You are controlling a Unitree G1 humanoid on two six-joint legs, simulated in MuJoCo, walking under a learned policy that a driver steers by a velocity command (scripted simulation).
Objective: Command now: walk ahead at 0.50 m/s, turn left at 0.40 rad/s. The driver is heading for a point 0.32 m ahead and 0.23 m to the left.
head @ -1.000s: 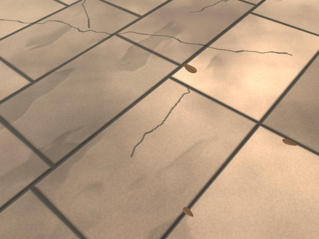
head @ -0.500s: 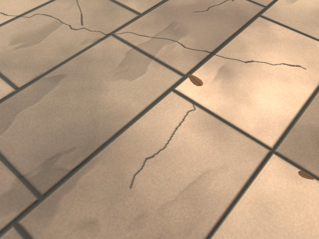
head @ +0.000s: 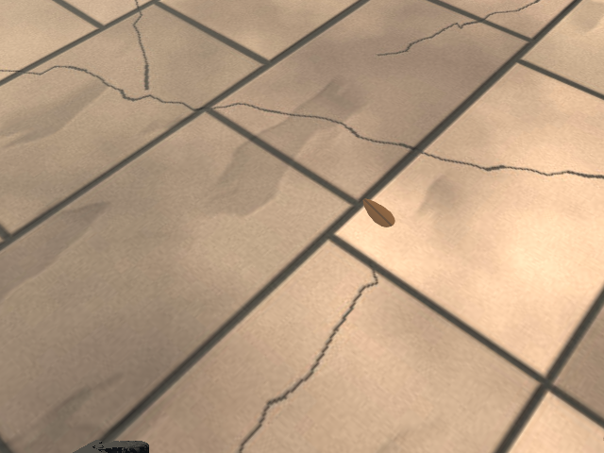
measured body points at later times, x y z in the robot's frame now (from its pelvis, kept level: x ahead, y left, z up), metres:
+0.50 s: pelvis +0.25 +0.07 -0.01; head +0.29 +0.09 +0.43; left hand +0.22 +0.36 -0.15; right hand +0.51 -0.13 -0.10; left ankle +0.33 +0.17 -0.73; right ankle +0.11 -0.12 -0.66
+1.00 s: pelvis +0.38 +0.09 +0.01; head +0.39 +0.09 +0.46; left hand +0.39 +0.38 -0.12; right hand +0.58 -0.10 -0.12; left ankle +0.33 +0.17 -0.73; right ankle +0.45 -0.03 -0.73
